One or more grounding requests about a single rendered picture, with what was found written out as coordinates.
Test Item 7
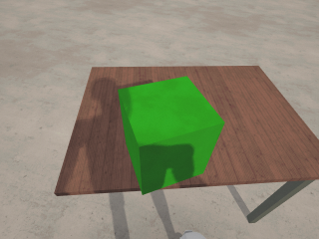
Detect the carton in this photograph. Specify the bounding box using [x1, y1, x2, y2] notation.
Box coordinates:
[118, 76, 225, 195]

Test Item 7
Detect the table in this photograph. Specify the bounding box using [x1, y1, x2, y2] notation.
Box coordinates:
[54, 66, 319, 223]

